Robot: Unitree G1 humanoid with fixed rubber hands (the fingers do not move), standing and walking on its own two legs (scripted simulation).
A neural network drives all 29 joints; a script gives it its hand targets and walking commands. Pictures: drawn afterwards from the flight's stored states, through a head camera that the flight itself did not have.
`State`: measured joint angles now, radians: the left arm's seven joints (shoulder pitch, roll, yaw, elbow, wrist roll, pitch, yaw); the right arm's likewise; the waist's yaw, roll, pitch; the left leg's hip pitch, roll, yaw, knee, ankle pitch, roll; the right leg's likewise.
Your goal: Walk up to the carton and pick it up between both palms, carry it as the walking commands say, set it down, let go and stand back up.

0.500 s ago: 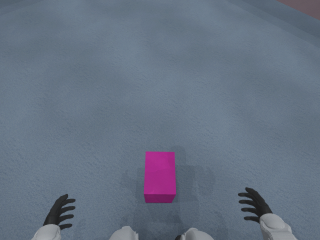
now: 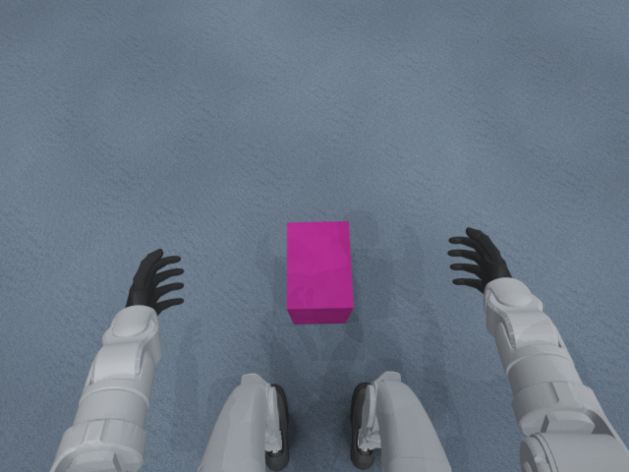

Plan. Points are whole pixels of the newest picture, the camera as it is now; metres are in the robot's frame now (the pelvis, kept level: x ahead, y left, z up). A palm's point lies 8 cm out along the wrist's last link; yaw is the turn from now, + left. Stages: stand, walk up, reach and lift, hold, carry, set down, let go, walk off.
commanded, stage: reach and lift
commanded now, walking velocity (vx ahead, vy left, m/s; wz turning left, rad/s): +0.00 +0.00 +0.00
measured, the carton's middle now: (318, 277) +0.48 +0.01 -0.57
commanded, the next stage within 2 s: none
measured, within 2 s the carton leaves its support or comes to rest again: neither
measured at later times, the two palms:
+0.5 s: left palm (201, 222) +0.46 +0.19 -0.13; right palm (426, 208) +0.48 -0.17 -0.13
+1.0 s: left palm (227, 236) +0.47 +0.17 -0.23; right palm (413, 221) +0.49 -0.17 -0.22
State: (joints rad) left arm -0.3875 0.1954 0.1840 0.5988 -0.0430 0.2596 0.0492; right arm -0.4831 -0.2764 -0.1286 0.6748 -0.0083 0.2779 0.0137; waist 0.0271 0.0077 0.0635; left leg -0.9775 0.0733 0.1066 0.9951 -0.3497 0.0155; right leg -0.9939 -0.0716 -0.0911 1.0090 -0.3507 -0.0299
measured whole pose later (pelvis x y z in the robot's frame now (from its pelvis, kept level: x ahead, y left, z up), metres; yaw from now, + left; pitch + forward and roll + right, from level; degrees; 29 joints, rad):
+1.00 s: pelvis -0.01 -0.01 -0.11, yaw +4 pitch +49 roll +0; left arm -1.02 0.10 0.34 0.83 0.08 0.07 0.14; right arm -1.05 -0.14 -0.34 0.85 -0.06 0.07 -0.08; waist -0.02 0.01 -0.13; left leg -1.82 0.04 0.01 1.35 -0.38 -0.01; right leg -1.80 0.00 -0.02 1.38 -0.43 -0.01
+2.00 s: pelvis -0.06 -0.01 -0.32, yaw +3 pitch +30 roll +0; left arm -1.53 0.32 0.02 1.19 -0.29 0.03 0.18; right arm -1.51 -0.35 0.02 1.11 0.30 0.04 -0.15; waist -0.03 0.04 0.52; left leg -2.16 0.03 0.00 2.17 -0.53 0.00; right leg -2.14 0.00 0.01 2.21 -0.59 0.01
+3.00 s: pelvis -0.05 +0.00 -0.34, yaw +2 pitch +33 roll +1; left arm -1.51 0.19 0.22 1.16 -0.07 0.06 0.18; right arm -1.50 -0.21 -0.19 1.11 0.05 0.09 -0.14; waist -0.01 0.01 0.40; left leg -2.23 -0.05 -0.03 2.22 -0.56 -0.05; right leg -2.24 0.06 0.04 2.24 -0.58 0.04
